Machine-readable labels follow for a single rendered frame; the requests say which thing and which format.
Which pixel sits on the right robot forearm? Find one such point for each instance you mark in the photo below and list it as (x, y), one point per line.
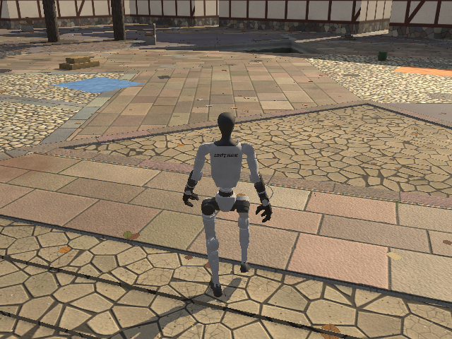
(261, 191)

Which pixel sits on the robot right hand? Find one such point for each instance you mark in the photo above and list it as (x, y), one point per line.
(267, 212)

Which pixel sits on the left robot forearm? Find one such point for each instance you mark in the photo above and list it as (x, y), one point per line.
(190, 185)

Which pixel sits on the humanoid robot torso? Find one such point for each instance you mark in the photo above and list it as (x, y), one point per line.
(226, 167)

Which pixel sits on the right robot upper arm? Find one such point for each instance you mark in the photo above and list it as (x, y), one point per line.
(252, 162)

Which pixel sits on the robot left hand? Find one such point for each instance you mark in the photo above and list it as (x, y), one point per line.
(193, 196)

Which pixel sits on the robot left foot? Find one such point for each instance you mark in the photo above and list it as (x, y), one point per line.
(217, 291)

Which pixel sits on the left robot upper arm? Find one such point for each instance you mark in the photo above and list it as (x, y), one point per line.
(203, 150)

